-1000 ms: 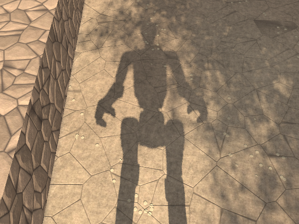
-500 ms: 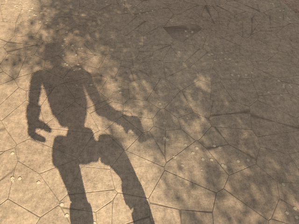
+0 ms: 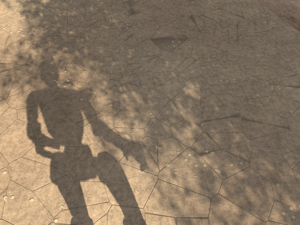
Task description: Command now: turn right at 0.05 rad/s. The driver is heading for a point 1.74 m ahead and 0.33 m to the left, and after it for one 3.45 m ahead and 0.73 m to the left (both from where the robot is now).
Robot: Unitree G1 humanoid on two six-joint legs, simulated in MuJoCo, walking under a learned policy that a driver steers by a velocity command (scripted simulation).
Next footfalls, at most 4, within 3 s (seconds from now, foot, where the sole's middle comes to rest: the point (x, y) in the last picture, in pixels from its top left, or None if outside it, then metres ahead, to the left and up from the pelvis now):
0.80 left None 0.25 0.10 -0.77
1.08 right None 0.19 -0.13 -0.77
2.00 right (176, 195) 0.65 -0.11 -0.77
2.58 left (121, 147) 0.92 0.16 -0.77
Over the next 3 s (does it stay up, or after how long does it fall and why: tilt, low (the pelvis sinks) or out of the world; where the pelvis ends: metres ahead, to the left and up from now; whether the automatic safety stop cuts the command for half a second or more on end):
stays up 1.01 0.11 0.01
